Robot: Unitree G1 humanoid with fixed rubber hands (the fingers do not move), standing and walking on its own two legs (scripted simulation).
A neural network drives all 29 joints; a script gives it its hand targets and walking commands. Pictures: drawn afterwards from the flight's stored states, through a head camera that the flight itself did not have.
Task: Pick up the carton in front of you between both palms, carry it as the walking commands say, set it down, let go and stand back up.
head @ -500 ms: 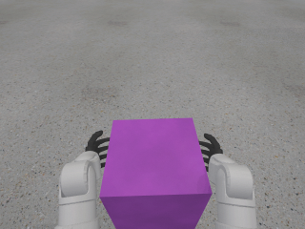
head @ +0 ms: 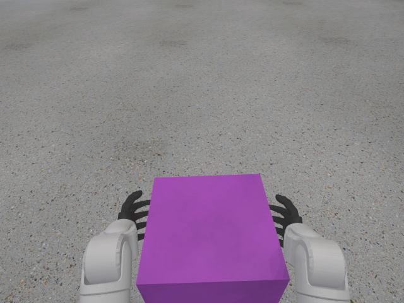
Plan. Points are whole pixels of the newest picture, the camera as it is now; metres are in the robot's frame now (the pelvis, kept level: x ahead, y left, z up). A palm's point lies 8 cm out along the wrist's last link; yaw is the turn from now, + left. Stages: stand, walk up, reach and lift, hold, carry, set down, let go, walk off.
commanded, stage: carry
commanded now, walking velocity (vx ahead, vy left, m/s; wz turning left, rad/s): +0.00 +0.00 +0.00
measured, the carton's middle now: (210, 254) +0.25 +0.00 -0.01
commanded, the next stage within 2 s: none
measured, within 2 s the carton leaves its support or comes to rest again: neither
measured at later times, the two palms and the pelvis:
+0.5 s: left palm (141, 141) +0.49 +0.17 +0.09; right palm (262, 146) +0.47 -0.13 +0.09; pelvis +0.22 +0.03 +0.00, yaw -3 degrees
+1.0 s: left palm (149, 141) +0.50 +0.15 +0.09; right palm (269, 147) +0.48 -0.14 +0.08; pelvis +0.23 +0.02 -0.01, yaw -3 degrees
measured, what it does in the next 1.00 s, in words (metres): walks ahead: left foot, then right foot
